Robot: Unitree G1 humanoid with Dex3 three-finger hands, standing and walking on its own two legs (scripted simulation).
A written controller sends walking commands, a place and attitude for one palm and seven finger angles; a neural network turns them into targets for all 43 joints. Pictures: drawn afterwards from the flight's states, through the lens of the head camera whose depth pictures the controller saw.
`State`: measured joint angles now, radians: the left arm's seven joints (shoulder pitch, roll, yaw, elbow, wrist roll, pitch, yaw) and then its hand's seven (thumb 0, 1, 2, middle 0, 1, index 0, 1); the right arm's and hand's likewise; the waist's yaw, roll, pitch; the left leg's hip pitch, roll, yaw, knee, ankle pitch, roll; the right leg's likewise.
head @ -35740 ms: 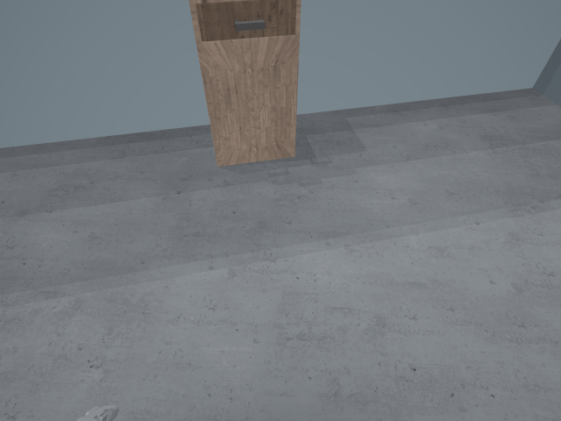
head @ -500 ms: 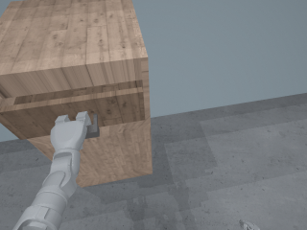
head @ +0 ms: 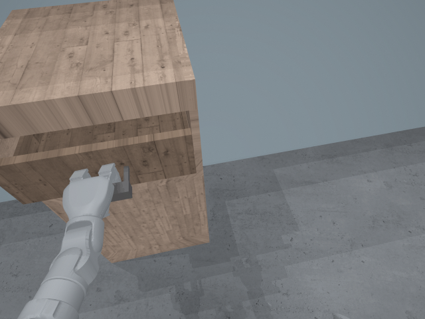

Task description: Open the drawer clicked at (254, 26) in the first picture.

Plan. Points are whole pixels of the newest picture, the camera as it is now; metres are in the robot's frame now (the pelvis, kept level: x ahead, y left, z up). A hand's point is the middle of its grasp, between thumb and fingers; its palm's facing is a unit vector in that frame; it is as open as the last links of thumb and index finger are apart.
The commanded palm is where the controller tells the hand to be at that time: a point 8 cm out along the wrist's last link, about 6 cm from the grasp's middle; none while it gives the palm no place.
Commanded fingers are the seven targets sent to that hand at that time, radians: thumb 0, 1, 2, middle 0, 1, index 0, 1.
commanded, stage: pull the drawer open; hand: left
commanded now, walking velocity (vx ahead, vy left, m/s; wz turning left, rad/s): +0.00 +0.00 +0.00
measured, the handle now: (101, 184) +0.38 +0.25 +0.01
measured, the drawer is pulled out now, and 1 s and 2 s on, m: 0.07 0.30 0.30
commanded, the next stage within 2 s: open the thumb to release the handle in 1.24 s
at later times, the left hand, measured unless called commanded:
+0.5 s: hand (98, 265) +0.23 +0.22 -0.01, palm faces +0.00 -0.11 -0.99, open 6.2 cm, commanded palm +0.18 +0.23 +0.05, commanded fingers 0.00 0.90 0.90 -0.40 -1.35 -0.40 -1.35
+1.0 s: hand out of the picture +0.11 +0.19 +0.00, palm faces -0.04 -0.14 -0.99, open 6.3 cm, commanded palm +0.06 +0.20 +0.05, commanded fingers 0.00 0.90 0.90 -0.40 -1.35 -0.40 -1.35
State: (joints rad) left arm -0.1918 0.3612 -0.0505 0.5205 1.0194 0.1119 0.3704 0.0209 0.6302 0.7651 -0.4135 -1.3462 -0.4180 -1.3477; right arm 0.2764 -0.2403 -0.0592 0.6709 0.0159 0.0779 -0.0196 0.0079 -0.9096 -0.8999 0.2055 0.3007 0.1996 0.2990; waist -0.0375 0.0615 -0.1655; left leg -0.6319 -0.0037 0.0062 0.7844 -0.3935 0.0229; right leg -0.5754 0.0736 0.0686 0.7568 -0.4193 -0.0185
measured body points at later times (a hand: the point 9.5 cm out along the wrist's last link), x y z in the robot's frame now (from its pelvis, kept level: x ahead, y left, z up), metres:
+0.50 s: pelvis -0.01 -0.01 +0.00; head +0.00 -0.03 +0.45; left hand +0.22 +0.22 +0.05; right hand +0.22 -0.22 -0.08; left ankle -0.01 +0.10 -0.71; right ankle -0.04 -0.11 -0.71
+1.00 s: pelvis -0.01 -0.02 -0.01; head -0.01 -0.05 +0.44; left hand +0.11 +0.20 +0.05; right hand +0.20 -0.24 -0.09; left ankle -0.01 +0.10 -0.71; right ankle -0.04 -0.11 -0.71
